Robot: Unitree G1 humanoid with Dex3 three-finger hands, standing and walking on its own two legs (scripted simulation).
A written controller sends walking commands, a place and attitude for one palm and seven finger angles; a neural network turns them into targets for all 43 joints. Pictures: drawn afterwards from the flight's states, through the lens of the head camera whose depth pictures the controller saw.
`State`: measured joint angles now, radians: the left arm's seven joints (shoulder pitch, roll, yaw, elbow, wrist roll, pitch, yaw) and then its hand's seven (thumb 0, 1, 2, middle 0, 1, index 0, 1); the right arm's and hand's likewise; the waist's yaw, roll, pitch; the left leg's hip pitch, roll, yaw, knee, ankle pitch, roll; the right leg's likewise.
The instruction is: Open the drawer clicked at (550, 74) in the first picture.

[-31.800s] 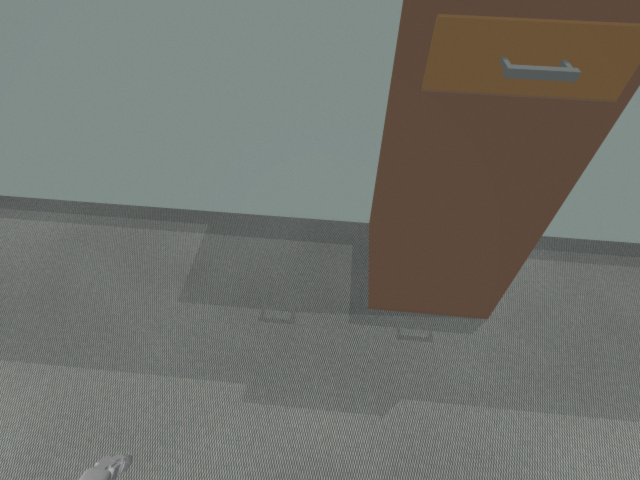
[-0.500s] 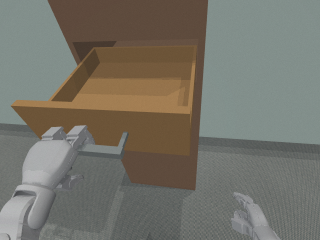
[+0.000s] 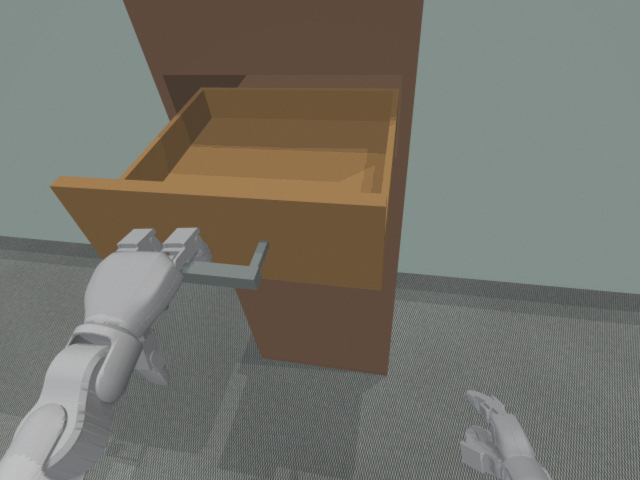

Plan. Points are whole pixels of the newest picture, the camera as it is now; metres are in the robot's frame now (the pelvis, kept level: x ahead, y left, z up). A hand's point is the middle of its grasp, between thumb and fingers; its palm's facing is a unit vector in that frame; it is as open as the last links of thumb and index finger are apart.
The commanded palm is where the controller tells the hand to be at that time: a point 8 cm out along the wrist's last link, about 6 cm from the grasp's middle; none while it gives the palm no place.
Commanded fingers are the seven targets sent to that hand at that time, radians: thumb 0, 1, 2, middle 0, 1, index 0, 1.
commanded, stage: lift the hand off the handle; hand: left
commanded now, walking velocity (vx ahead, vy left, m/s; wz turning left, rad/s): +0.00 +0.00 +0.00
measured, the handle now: (209, 259) +0.30 +0.18 +0.16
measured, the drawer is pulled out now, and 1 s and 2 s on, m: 0.30 0.29 0.29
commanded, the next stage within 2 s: draw the hand back to the body in 1.32 s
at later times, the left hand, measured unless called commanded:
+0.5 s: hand (149, 260) +0.27 +0.22 +0.19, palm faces +0.19 -0.05 -0.98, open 13.6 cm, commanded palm +0.23 +0.22 +0.25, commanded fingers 0.00 -0.50 0.30 -0.30 -1.20 -0.30 -1.20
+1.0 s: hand (112, 203) +0.28 +0.23 +0.26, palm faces +0.25 -0.03 -0.97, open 13.8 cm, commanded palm +0.22 +0.22 +0.32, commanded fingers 0.00 -0.50 0.30 -0.30 -1.20 -0.30 -1.20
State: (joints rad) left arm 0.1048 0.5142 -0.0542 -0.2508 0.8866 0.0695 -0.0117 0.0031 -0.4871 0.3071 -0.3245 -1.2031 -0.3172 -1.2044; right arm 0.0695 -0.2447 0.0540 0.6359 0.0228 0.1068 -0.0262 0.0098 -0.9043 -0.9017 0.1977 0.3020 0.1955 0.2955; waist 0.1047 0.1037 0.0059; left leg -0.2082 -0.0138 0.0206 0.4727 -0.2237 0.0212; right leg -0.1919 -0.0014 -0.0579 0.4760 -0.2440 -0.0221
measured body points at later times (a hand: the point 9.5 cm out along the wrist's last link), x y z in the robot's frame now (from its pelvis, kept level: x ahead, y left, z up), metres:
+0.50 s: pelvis +0.00 +0.00 +0.00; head -0.02 -0.05 +0.45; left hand +0.25 +0.22 +0.24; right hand +0.24 -0.19 -0.09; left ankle +0.02 +0.11 -0.74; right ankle +0.01 -0.10 -0.74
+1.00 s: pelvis -0.01 +0.00 +0.00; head -0.03 -0.05 +0.45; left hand +0.26 +0.23 +0.31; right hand +0.24 -0.18 -0.08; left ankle +0.02 +0.11 -0.74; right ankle +0.01 -0.10 -0.74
